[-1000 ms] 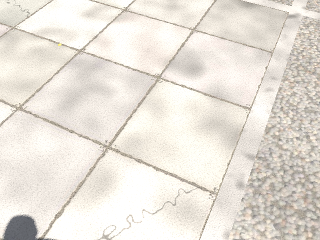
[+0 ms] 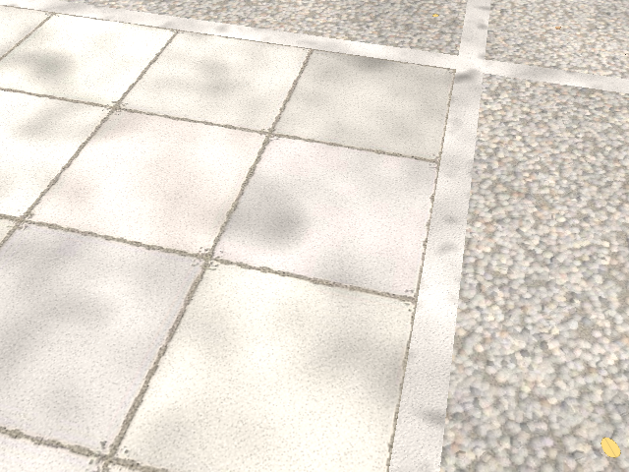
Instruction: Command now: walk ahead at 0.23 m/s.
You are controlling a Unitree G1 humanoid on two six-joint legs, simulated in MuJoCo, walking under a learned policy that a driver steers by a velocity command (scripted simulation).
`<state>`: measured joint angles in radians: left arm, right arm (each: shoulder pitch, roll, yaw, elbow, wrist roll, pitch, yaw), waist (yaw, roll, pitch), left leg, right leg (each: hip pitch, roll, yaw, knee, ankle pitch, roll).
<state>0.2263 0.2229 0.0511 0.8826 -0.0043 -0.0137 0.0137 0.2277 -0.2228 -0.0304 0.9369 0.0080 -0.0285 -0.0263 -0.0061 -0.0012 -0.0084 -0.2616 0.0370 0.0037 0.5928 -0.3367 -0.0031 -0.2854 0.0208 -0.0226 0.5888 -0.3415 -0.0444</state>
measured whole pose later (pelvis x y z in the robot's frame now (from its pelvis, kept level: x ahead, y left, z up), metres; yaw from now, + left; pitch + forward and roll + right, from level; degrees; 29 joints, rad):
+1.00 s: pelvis +0.43 +0.03 +0.01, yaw +6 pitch +2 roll +2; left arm 0.00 0.24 0.06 0.84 0.00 -0.06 0.02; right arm 0.33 -0.25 -0.06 0.96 0.01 -0.04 -0.01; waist -0.08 -0.03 0.03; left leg -0.13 -0.09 -0.03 0.36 -0.26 0.05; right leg -0.55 -0.04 0.08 0.54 -0.02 0.02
